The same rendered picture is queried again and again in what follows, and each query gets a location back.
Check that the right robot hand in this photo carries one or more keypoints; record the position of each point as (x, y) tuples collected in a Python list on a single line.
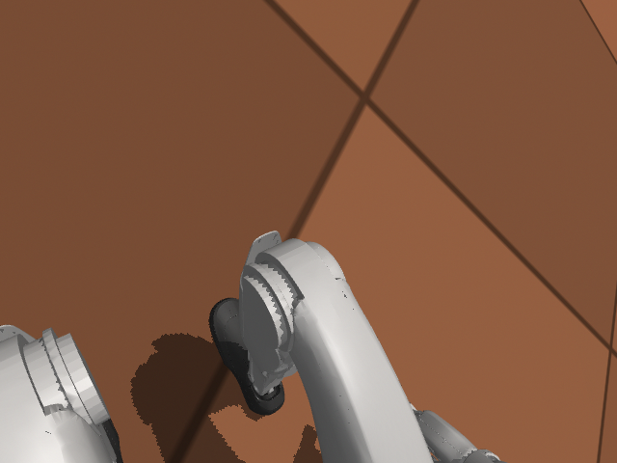
[(442, 439)]

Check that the right robot foot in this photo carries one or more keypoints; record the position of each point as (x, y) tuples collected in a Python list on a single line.
[(225, 330)]

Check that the left robot foot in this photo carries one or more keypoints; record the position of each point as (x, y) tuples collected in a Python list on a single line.
[(113, 438)]

